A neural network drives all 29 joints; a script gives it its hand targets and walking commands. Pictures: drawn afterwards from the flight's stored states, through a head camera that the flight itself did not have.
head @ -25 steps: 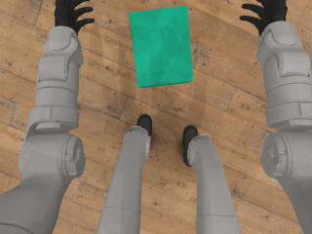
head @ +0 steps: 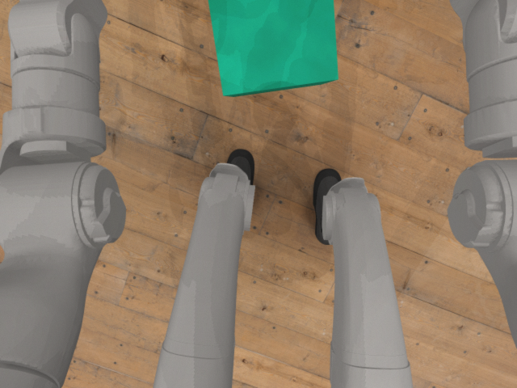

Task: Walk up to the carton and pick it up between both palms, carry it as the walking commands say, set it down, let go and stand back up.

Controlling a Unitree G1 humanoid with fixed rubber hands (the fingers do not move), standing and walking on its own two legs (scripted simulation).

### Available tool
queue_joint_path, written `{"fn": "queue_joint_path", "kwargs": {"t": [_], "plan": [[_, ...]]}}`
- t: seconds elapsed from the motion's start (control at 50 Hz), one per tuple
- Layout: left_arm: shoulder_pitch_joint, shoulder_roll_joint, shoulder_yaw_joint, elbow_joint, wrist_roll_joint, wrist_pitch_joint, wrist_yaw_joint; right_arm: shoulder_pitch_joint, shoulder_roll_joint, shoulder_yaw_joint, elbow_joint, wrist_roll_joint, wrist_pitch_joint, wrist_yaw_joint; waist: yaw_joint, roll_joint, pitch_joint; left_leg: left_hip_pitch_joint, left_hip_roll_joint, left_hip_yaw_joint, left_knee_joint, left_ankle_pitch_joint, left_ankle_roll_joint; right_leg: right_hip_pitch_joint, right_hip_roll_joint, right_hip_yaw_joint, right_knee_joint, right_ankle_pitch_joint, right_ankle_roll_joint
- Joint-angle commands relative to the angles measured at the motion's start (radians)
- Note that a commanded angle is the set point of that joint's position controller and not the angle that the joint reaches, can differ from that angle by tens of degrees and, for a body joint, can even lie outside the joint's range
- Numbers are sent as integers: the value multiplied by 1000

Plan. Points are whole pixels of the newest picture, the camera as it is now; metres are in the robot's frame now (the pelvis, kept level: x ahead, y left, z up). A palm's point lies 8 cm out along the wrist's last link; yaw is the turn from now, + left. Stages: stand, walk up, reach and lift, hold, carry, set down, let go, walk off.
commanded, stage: reach and lift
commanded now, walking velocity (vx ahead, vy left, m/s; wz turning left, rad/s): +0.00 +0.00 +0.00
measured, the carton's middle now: (270, 19) +0.57 +0.06 -0.50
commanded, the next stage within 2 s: none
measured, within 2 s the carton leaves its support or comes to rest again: neither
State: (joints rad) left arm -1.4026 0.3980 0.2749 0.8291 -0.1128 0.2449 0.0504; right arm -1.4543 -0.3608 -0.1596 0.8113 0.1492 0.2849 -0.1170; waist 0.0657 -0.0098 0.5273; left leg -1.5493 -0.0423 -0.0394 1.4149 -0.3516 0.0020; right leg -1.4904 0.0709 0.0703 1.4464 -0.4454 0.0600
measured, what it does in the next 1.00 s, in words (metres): lowers itself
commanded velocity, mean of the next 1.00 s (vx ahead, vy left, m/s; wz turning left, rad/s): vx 0.00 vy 0.00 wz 0.00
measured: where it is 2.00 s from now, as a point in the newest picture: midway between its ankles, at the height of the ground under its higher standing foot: (281, 210)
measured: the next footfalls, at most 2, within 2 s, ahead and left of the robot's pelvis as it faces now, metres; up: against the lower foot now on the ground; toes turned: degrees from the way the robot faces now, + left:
none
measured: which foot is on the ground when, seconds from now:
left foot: down 0.00-1.00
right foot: down 0.00-1.00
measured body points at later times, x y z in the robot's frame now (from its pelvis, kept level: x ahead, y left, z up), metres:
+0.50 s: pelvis -0.01 +0.00 -0.15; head +0.37 +0.04 +0.07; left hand +0.56 +0.24 -0.31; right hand +0.59 -0.13 -0.30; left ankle +0.14 +0.11 -0.56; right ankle +0.11 -0.14 -0.56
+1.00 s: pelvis +0.01 -0.01 -0.23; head +0.38 +0.00 +0.00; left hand +0.55 +0.22 -0.42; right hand +0.58 -0.14 -0.42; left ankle +0.14 +0.11 -0.56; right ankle +0.11 -0.14 -0.56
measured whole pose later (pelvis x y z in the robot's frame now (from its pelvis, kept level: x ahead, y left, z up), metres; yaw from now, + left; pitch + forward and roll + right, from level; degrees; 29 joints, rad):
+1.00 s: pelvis +0.01 -0.01 -0.23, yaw -1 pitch +31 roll +0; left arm -1.50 0.40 0.17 1.17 -0.21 0.07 0.08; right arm -1.52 -0.35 -0.01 1.08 0.24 0.11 -0.13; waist 0.07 0.01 0.52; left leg -2.23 0.00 0.00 2.23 -0.53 0.00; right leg -2.17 0.10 0.04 2.28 -0.65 0.07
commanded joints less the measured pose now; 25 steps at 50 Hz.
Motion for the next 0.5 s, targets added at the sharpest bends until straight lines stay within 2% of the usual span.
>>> {"fn": "queue_joint_path", "kwargs": {"t": [0.0, 0.02, 0.04, 0.06, 0.08, 0.1, 0.12, 0.14, 0.16, 0.18, 0.2, 0.22, 0.26, 0.28, 0.3, 0.32, 0.34, 0.36, 0.4, 0.42, 0.44, 0.48], "plan": [[-380, 173, -28, -37, -31, -13, 32, -329, -158, -13, -12, 2, -14, -5, -7, 37, -1959, 732, -13, 68, -3, 106, -14, 170, 45, -156, 3, -20, -47], [-388, 191, -19, -56, -24, -7, 40, -345, -185, -14, -44, 5, -10, -8, -8, 33, -2008, 742, -11, 69, 28, 120, -18, 178, 45, -156, 28, -13, -47], [-397, 202, -16, -108, -19, 0, 50, -355, -179, -7, -103, 23, -6, -12, 21, 36, -2094, 789, -15, 76, 42, 152, -17, 194, 46, -161, 41, -4, -42], [-407, 203, -20, -104, -10, 4, 60, -363, -190, -11, -85, 24, -5, -15, 21, 48, -2083, 762, -8, 79, 68, 157, -20, 156, 50, -164, 65, -11, -44], [-418, 186, -52, -134, -43, 13, 69, -371, -198, -4, -99, 38, -4, -15, -8, 47, -2153, 811, -10, 62, 92, 175, -18, 161, 52, -179, 93, 24, -47], [-392, 180, -64, -131, -48, 15, 76, -359, -214, -13, -93, 31, -3, -22, -17, 49, -2135, 778, -8, 69, 116, 161, -22, 141, 50, -179, 113, 7, -50], [-425, 209, -63, -189, -41, 18, 85, -390, -215, 3, -162, 55, -1, -27, 9, 48, -2222, 832, -7, 65, 130, 181, -17, 153, 50, -187, 143, 23, -47], [-443, 180, -87, -179, -71, 26, 86, -387, -216, 9, -132, 56, 3, -28, -15, 57, -2166, 773, -2, 73, 153, 180, -22, 111, 44, -187, 146, 10, -55], [-439, 201, -85, -244, -61, 28, 96, -408, -244, -5, -223, 59, 3, -36, -4, 56, -2280, 831, -7, 78, 171, 218, -24, 167, 49, -188, 163, 41, -51], [-438, 211, -83, -210, -60, 34, 102, -423, -230, 15, -194, 78, 8, -36, 21, 52, -2224, 792, -4, 79, 192, 208, -18, 116, 44, -193, 194, 22, -46], [-470, 209, -92, -265, -82, 37, 109, -444, -246, 20, -246, 83, 6, -42, 10, 45, -2268, 816, -3, 77, 213, 210, -18, 122, 42, -194, 206, 28, -49], [-474, 211, -100, -269, -90, 44, 110, -445, -257, 18, -252, 83, 13, -42, -1, 47, -2253, 792, 2, 76, 223, 199, -20, 110, 38, -193, 213, 15, -52], [-457, 197, -104, -228, -88, 52, 116, -442, -250, 21, -225, 85, 18, -39, 7, 54, -2173, 736, 8, 70, 246, 168, -21, 65, 31, -194, 246, -4, -50], [-461, 192, -104, -220, -98, 49, 112, -430, -245, 33, -195, 84, 18, -38, -7, 27, -2145, 699, 12, 69, 268, 163, -18, 55, 27, -194, 264, -13, -49], [-497, 200, -112, -275, -106, 44, 116, -459, -234, 40, -228, 102, 15, -38, 5, 32, -2173, 717, 9, 72, 278, 172, -20, 65, 28, -190, 271, 5, -50], [-502, 187, -118, -266, -111, 43, 117, -449, -238, 46, -211, 94, 13, -38, -6, 17, -2145, 681, 12, 69, 289, 165, -24, 51, 24, -192, 284, 6, -50], [-492, 177, -126, -227, -112, 37, 110, -439, -203, 64, -172, 101, 8, -33, 1, 23, -2069, 637, 19, 79, 309, 171, -19, 25, 18, -181, 295, 8, -49], [-463, 169, -105, -126, -90, 30, 104, -410, -203, 45, -84, 76, -1, -30, 4, 20, -1958, 560, 23, 74, 319, 138, -25, -29, 15, -184, 315, -17, -47], [-437, 171, -99, -110, -80, 8, 102, -387, -218, 30, -63, 66, -21, -30, -3, 24, -1943, 563, 27, 70, 357, 162, -31, -66, 11, -185, 345, -5, -44], [-452, 161, -108, -126, -80, -6, 99, -380, -217, 20, -63, 53, -38, -31, -22, 28, -1959, 569, 28, 58, 373, 182, -34, -73, 10, -186, 361, 17, -47], [-450, 170, -111, -124, -64, -23, 102, -377, -206, 16, -66, 65, -51, -30, -8, 52, -1981, 587, 23, 64, 390, 221, -34, -76, 19, -187, 376, 52, -42], [-404, 131, -123, -38, -85, -40, 96, -353, -204, 23, -12, 64, -77, -26, -19, 52, -1883, 552, 24, 61, 416, 215, -38, -151, 15, -195, 400, 26, -46]]}}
